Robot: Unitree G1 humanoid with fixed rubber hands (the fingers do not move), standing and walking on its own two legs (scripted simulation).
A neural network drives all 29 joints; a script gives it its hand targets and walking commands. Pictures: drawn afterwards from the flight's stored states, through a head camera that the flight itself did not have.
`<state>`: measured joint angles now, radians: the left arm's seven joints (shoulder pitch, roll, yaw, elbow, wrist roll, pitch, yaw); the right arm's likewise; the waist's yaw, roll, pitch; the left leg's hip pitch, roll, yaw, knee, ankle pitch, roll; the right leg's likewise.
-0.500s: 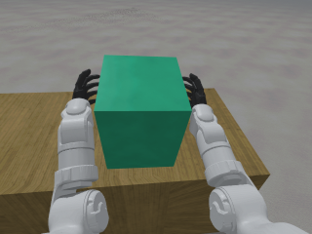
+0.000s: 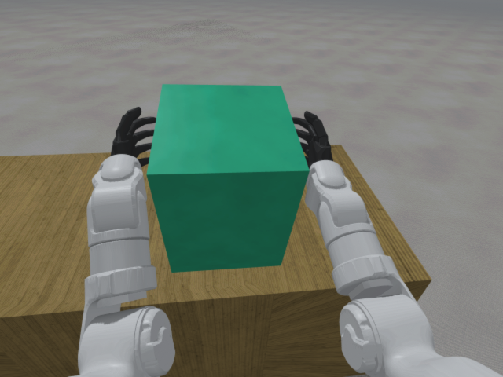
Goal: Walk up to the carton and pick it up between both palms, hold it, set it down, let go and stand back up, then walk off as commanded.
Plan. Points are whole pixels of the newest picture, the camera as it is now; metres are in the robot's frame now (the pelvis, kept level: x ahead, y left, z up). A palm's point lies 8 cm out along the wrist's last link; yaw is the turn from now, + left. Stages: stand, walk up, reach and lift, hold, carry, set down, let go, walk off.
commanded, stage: hold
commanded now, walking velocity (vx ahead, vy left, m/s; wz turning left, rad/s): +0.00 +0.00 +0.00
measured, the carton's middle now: (225, 180) +0.40 +0.02 +0.15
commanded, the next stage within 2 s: none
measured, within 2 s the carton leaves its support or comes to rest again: neither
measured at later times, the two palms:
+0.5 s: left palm (126, 158) +0.36 +0.16 +0.23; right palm (319, 158) +0.36 -0.12 +0.22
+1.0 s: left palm (127, 158) +0.36 +0.16 +0.23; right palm (319, 158) +0.36 -0.12 +0.22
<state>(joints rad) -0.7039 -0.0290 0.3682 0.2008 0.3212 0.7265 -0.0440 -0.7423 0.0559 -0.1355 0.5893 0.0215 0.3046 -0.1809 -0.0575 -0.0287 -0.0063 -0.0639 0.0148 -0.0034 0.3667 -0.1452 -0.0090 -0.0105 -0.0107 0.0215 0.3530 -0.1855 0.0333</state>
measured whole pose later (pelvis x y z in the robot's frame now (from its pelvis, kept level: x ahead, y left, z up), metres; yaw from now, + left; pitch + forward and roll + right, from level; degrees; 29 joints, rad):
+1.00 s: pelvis +0.00 +0.00 +0.00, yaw +0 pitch -9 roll +0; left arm -0.70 -0.03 0.36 0.18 0.32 0.75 -0.05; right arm -0.74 0.05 -0.13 0.55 0.03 0.34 -0.19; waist -0.06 -0.03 -0.01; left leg -0.06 0.01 0.00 0.36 -0.14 -0.01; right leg -0.01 -0.01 0.02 0.35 -0.19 0.03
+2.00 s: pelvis +0.00 +0.00 +0.00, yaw +0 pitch -9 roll +0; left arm -0.70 -0.03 0.37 0.18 0.33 0.75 -0.06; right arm -0.75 0.05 -0.13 0.55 0.03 0.35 -0.19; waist -0.06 -0.03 -0.01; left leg -0.06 0.01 0.00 0.36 -0.14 -0.01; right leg -0.01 -0.01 0.02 0.35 -0.19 0.03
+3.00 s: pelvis +0.00 +0.00 +0.00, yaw +0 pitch -9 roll +0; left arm -0.70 -0.03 0.37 0.16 0.33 0.75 -0.07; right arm -0.75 0.05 -0.13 0.54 0.03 0.35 -0.19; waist -0.06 -0.03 -0.01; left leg -0.06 0.01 0.00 0.36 -0.14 -0.01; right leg -0.01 -0.01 0.02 0.35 -0.19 0.03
